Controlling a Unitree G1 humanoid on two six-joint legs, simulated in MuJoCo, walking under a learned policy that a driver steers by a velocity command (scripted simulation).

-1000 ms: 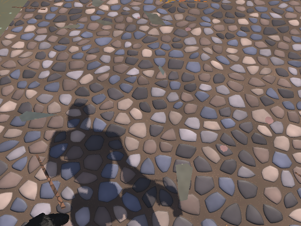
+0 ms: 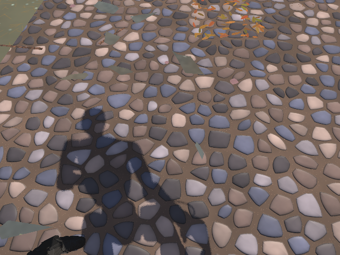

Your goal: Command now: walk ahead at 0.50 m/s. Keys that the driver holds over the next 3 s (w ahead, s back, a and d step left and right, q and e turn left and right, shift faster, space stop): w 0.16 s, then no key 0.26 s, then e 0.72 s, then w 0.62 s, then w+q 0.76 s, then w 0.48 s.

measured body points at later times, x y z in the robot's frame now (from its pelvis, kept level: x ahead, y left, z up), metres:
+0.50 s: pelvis +0.23 +0.01 +0.01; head +0.26 +0.03 +0.45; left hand +0.28 +0.29 -0.13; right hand +0.42 -0.23 -0.09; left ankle +0.35 +0.12 -0.72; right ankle +0.12 -0.11 -0.70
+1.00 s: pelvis +0.26 -0.02 +0.02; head +0.28 -0.07 +0.47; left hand +0.41 +0.24 -0.08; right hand +0.34 -0.34 -0.11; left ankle +0.32 +0.12 -0.65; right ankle +0.24 -0.11 -0.72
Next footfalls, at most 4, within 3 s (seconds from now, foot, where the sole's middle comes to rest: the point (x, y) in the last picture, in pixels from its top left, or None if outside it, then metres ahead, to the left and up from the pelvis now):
0.44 left None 0.39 0.12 -0.76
0.86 right None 0.28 -0.12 -0.76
1.32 left None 0.38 0.08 -0.76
1.74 right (247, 233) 0.52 -0.29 -0.76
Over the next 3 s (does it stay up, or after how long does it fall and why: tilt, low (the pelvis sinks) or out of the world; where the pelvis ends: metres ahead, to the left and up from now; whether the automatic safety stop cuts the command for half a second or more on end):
stays up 1.12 -0.35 0.02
